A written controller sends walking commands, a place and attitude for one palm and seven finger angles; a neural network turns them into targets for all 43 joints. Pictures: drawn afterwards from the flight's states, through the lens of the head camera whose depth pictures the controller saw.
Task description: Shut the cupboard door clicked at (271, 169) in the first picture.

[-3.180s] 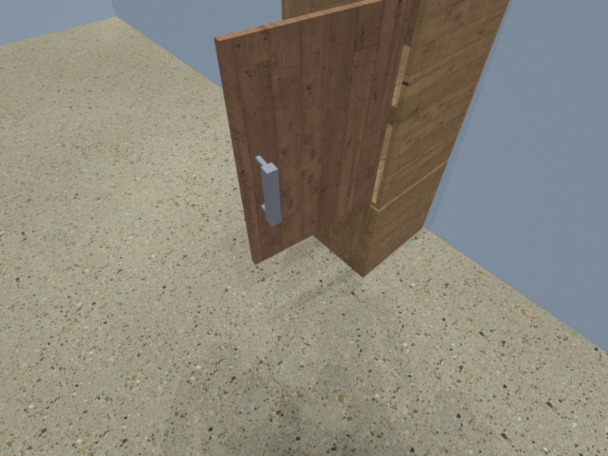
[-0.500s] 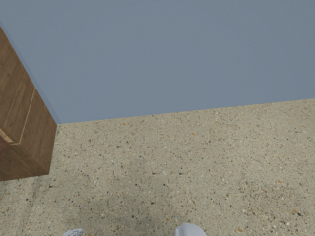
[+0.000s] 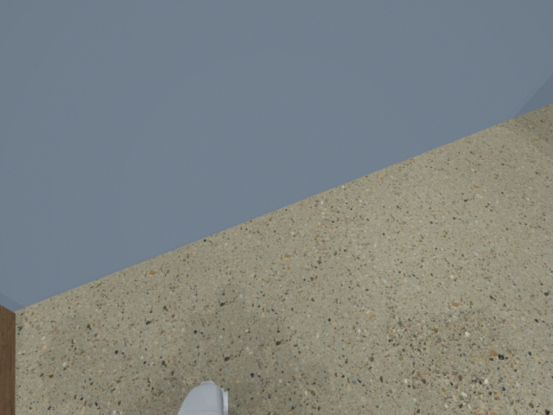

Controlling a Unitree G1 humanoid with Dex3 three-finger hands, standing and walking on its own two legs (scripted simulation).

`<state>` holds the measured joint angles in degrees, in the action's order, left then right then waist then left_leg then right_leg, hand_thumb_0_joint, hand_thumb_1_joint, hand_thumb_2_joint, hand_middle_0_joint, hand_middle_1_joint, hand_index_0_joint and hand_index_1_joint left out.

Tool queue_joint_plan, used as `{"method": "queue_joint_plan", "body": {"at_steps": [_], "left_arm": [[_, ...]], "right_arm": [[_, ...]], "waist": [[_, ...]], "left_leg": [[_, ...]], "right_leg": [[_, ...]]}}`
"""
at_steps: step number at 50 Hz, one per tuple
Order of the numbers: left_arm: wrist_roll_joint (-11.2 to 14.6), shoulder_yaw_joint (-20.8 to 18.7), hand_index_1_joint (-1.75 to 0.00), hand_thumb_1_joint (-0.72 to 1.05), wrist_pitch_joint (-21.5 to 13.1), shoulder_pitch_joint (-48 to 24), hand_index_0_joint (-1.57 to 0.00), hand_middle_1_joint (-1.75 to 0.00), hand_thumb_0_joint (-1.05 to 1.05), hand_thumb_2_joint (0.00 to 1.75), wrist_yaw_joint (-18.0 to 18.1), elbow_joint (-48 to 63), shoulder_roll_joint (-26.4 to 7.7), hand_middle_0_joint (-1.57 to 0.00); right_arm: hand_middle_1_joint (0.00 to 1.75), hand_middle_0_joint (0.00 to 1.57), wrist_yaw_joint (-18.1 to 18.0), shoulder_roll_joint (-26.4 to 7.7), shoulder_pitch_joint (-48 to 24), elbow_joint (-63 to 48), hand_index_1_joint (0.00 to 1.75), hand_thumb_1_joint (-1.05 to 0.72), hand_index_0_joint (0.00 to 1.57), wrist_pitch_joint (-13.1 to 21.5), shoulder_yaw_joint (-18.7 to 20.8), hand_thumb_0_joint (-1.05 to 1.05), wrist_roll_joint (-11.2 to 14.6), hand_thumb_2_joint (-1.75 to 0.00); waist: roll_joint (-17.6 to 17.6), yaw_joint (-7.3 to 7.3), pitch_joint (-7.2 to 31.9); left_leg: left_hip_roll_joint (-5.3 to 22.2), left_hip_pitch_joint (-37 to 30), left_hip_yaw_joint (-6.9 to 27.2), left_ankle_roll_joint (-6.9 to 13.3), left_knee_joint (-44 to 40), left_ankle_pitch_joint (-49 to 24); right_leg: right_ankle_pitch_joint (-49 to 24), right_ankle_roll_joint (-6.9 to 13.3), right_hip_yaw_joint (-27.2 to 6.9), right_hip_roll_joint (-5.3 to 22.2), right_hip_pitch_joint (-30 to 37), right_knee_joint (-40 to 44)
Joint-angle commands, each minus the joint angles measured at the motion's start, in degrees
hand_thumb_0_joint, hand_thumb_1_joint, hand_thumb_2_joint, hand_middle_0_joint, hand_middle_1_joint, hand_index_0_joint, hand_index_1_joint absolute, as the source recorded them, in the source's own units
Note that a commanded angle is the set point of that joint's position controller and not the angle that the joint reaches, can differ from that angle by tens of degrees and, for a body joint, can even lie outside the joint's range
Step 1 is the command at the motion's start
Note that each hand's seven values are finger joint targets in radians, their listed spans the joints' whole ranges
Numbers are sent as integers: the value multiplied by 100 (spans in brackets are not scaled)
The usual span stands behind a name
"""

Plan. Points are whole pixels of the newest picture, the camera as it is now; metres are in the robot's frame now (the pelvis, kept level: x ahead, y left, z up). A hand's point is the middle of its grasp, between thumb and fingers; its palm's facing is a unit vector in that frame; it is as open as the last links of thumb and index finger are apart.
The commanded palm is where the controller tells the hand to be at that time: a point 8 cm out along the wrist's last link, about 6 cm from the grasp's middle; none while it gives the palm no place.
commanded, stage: walk to a spot facing it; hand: left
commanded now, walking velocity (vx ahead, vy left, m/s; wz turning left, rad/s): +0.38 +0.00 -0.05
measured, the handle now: out of the picture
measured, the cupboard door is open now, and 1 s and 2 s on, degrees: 82 82 82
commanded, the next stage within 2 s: turn to face it in 0.24 s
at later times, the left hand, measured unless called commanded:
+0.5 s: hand (183, 344) +0.26 +0.19 -0.18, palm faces +0.04 -0.98 -0.18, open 7.3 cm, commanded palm none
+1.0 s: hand (192, 289) +0.38 +0.20 -0.20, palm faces +0.32 -0.93 -0.21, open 7.4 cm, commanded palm none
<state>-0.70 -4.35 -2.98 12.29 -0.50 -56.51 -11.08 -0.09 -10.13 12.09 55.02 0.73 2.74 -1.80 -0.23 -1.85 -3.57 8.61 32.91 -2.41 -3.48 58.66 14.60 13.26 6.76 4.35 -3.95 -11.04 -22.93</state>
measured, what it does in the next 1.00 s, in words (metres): walks ahead, turning left: left foot, then right foot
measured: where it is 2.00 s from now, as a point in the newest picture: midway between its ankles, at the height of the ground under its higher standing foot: (312, 342)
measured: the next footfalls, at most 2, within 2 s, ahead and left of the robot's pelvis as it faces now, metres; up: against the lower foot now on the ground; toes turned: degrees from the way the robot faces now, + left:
left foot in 0.30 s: +0.28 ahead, +0.13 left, +0.00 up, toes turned +5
right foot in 0.60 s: +0.37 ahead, -0.14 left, +0.00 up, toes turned -3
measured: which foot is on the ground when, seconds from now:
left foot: up 0.00-0.28, down 0.30-0.60, up 0.62-0.88, down 0.90-1.00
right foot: down 0.00-0.30, up 0.32-0.58, down 0.60-0.90, up 0.92-1.00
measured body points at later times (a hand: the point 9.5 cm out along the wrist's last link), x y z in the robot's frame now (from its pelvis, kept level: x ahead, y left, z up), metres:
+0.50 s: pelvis +0.24 +0.01 -0.01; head +0.27 +0.01 +0.44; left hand +0.26 +0.24 -0.16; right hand +0.25 -0.23 -0.16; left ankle +0.24 +0.13 -0.74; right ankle +0.24 -0.12 -0.70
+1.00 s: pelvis +0.36 -0.02 -0.02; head +0.39 +0.02 +0.42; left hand +0.36 +0.24 -0.18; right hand +0.53 -0.24 -0.14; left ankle +0.35 +0.10 -0.74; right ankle +0.33 -0.15 -0.69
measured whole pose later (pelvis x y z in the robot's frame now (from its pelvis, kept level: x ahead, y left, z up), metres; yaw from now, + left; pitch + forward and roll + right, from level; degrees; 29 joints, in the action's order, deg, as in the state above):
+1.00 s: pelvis +0.36 -0.02 -0.02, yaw +18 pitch +2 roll +0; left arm -0.9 -3.7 2.7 9.4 0.8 -53.6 -13.0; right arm 0.3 -13.2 8.4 51.0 -0.5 3.2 -1.7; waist 3.5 -1.4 -3.3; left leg 2.1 23.1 -5.0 1.1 38.5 17.5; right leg 32.0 -3.8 5.7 6.0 -24.3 -61.9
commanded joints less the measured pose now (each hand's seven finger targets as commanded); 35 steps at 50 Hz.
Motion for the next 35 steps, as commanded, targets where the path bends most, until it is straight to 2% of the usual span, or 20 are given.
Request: {"method": "queue_joint_plan", "body": {"at_steps": [1,6,9,11,12,13,14,15,16,18,20,22,26,28,29,30,31,32,34,35], "left_arm": [[-20,-23,-30,90,-215,628,-20,-30,0,90,19,14,-509,-20],[-16,70,-30,90,-253,1139,-20,-30,0,90,79,-296,-536,-20],[-17,76,-30,90,-238,1275,-20,-30,0,90,119,-428,-634,-20],[-18,75,-30,90,-242,1255,-20,-30,0,90,140,-508,-680,-20],[8,66,-30,90,-246,1124,-20,-30,0,90,147,-479,-701,-20],[37,67,-30,90,-244,1065,-20,-30,0,90,149,-436,-655,-20],[90,102,-30,90,-237,1310,-20,-30,0,90,121,-342,-402,-20],[78,171,-30,90,-291,1219,-20,-30,0,90,102,-177,-263,-20],[37,147,-30,90,-216,816,-20,-30,0,90,135,-82,-394,-20],[-41,93,-30,90,-118,441,-20,-30,0,90,71,-42,-230,-20],[-75,136,-30,90,19,641,-20,-30,0,90,12,-102,11,-20],[-62,188,-30,90,92,748,-20,-30,0,90,17,-168,173,-20],[-70,108,-30,90,146,642,-20,-30,0,90,29,-103,-83,-20],[-60,-7,-30,90,134,777,-20,-30,0,90,54,-70,-448,-20],[-88,-103,-30,90,93,950,-20,-30,0,90,104,-64,-892,-20],[-106,-190,-30,90,104,1127,-20,-30,0,90,136,-24,-1408,-20],[-66,-202,-30,90,122,1127,-20,-30,0,90,190,24,-1399,-20],[-73,-160,-30,90,134,763,-20,-30,0,90,235,130,-1232,-20],[-92,-84,-30,90,172,119,-20,-30,0,90,268,360,-947,-20],[-103,-73,-30,90,162,10,-20,-30,0,90,264,419,-900,-20]], "right_arm": [[30,20,70,-324,-63,-270,30,-90,20,89,89,0,22,-90],[30,20,140,-325,-1020,-459,30,-90,20,162,51,0,69,-90],[30,20,149,-334,-1267,-462,30,-90,20,201,24,0,80,-90],[30,20,91,-390,-873,-274,30,-90,20,233,36,0,59,-90],[30,20,28,-469,-224,-50,30,-90,20,263,55,0,38,-90],[30,20,-31,-706,640,213,30,-90,20,293,108,0,-2,-90],[30,20,-92,-1291,1394,382,30,-90,20,328,244,0,-114,-90],[30,20,-105,-1533,1841,454,30,-90,20,259,264,0,-52,-90],[30,20,-130,-1431,1485,338,30,-90,20,220,235,0,22,-90],[30,20,-176,-838,808,205,30,-90,20,293,103,0,8,-90],[30,20,-195,-665,568,225,30,-90,20,352,10,0,23,-90],[30,20,-190,-760,415,267,30,-90,20,312,7,0,37,-90],[30,20,-142,-887,324,279,30,-90,20,99,102,0,67,-90],[30,20,-96,-843,205,184,30,-90,20,19,122,0,94,-90],[30,20,-55,-624,263,114,30,-90,20,-5,90,0,118,-90],[30,20,-20,-392,407,26,30,-90,20,-51,79,0,121,-90],[30,20,-40,-496,219,-37,30,-90,20,-134,138,0,121,-90],[30,20,-43,-515,164,-6,30,-90,20,-145,158,0,119,-90],[30,20,26,-370,254,63,30,-90,20,-187,117,0,122,-90],[30,20,56,-276,275,33,30,-90,20,-217,91,0,115,-90]], "waist": [[466,177,127],[539,400,-137],[561,394,-164],[392,138,38],[439,-177,263],[278,-521,735],[-731,-672,1445],[-1160,-613,1628],[-571,-476,1105],[-666,-148,78],[-654,180,90],[-732,300,361],[-687,393,207],[-430,555,250],[409,651,421],[1608,736,695],[1963,831,701],[1800,653,488],[1170,347,475],[1074,273,421]], "left_leg": [[-40,396,83,17,-690,-418],[-251,456,-71,125,-1511,-359],[-456,82,-249,267,-1974,-152],[-784,-742,-552,379,-2457,-123],[-949,-1630,-660,474,-2830,-491],[-639,-3153,-311,685,-3038,-1103],[907,-4728,1648,1417,-2925,-1830],[2059,-4874,2890,2063,-3574,-2784],[2083,-3961,2810,2032,-3832,-2145],[1503,-2598,2037,1702,-4266,-1828],[938,-2163,975,1408,-4171,-2976],[547,-1728,377,1239,-3981,-3159],[299,-1051,693,1071,-3682,-1508],[-71,-606,614,723,-3260,-484],[-530,48,188,421,-2475,611],[-999,217,-320,184,-1058,2086],[-762,106,18,192,313,2473],[-525,283,248,184,920,2131],[-341,-14,170,126,881,1648],[-360,-184,35,86,483,1581]], "right_leg": [[-1037,518,-1426,1583,639,1203],[-2498,427,-1403,1714,1336,1013],[-3476,360,-1255,1741,1567,711],[-4761,225,-1003,1591,1570,50],[-5120,67,-740,1418,1295,-579],[-4478,-136,-656,1259,405,-1651],[-2181,-408,-283,631,-1236,-3318],[1792,-395,-271,148,-1957,-4986],[1781,-411,-656,432,-2288,-5532],[1184,-564,-698,827,-2493,-5397],[1057,-697,-457,970,-1873,-4084],[884,-749,-170,860,-903,-2698],[-40,-879,290,514,-39,-1540],[-536,-892,125,723,671,-746],[-688,-650,-856,1662,1314,-313],[-719,-61,-1995,2997,1370,389],[-820,303,-2376,3419,923,760],[-1090,429,-2153,3264,708,654],[-1677,191,-769,2801,272,373],[-2018,80,-384,2666,159,295]]}}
